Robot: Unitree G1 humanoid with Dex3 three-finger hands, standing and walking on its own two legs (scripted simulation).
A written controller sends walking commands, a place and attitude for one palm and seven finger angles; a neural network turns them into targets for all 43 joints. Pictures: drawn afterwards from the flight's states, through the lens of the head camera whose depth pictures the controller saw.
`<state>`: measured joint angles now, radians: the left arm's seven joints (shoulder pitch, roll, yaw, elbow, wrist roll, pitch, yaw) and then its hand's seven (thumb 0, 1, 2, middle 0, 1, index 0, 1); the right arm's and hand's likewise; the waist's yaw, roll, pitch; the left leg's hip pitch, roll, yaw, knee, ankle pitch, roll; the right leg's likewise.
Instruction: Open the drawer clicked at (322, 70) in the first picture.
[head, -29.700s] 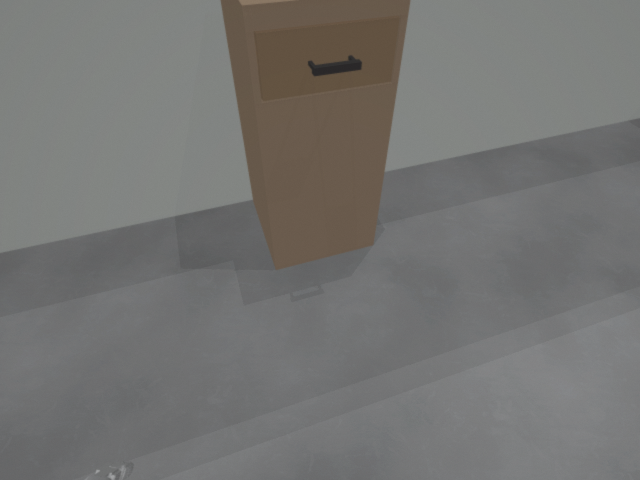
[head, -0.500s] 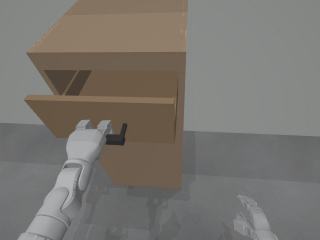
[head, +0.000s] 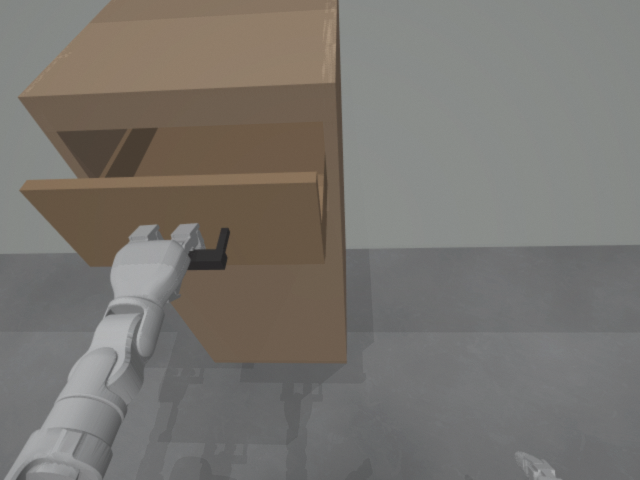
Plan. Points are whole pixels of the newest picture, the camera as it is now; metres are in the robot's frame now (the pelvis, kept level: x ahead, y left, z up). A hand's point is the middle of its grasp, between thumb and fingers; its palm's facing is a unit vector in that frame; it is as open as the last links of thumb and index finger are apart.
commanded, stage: pull the drawer open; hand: left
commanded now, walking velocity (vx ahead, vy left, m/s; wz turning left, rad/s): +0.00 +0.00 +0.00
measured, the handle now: (180, 248) +0.40 +0.22 +0.06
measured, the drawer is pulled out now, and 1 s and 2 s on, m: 0.12 0.18 0.29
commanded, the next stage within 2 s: open the thumb to release the handle in 1.96 s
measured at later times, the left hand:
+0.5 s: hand (162, 317) +0.30 +0.23 +0.04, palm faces +0.03 -0.13 -0.99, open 5.6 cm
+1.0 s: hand (157, 330) +0.28 +0.23 +0.04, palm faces +0.01 -0.07 -1.00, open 5.6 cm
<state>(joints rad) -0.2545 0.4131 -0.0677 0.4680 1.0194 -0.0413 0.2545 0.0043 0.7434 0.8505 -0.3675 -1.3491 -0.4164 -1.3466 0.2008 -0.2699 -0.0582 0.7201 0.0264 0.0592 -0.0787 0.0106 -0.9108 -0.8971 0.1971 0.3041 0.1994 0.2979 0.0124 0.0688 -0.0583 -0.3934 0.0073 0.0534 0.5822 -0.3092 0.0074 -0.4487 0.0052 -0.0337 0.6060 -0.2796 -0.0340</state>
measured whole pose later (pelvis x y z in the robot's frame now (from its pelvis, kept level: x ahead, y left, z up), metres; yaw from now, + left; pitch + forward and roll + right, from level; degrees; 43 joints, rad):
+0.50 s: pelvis +0.03 +0.02 +0.00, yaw -2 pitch +7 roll +0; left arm 0.16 0.36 -0.07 0.00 1.00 0.05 0.25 0.02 0.74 0.77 -0.29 -1.35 -0.40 -1.32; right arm 0.14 -0.25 -0.03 0.62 0.02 0.06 -0.01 0.01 -0.91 -0.90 0.20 0.30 0.20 0.30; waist 0.02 0.06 -0.09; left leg -0.33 0.00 0.10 0.56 -0.35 0.03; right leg -0.40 0.01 0.01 0.58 -0.30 -0.01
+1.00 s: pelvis +0.03 +0.00 +0.00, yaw +1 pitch +5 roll +0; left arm 0.11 0.39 -0.13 0.04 1.02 0.05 0.23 0.03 0.71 0.81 -0.33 -1.32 -0.42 -1.35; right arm 0.06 -0.21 0.01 0.66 -0.01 0.09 -0.04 0.01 -0.91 -0.90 0.20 0.30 0.20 0.30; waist 0.09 0.08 -0.06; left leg -0.30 0.01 0.04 0.56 -0.34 0.00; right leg -0.34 0.01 -0.05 0.58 -0.32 -0.03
